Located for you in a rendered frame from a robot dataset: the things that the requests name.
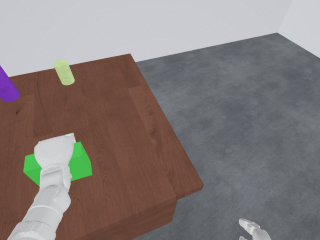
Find left robot hand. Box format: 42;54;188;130
34;133;76;179

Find table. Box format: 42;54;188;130
0;53;204;240

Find sponge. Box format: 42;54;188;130
23;142;93;186

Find right robot hand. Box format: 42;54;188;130
239;218;271;240

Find left robot forearm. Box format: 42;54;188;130
7;163;71;240

